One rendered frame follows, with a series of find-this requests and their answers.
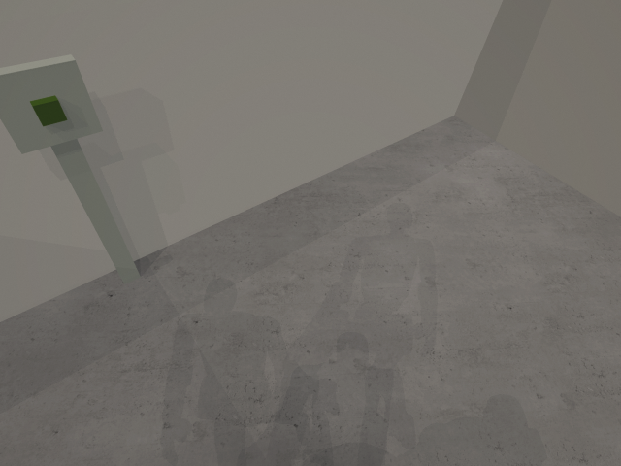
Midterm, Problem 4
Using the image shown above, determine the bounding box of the button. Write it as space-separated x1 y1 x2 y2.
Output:
30 95 67 126

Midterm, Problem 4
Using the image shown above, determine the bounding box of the panel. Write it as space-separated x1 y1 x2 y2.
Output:
0 54 141 284

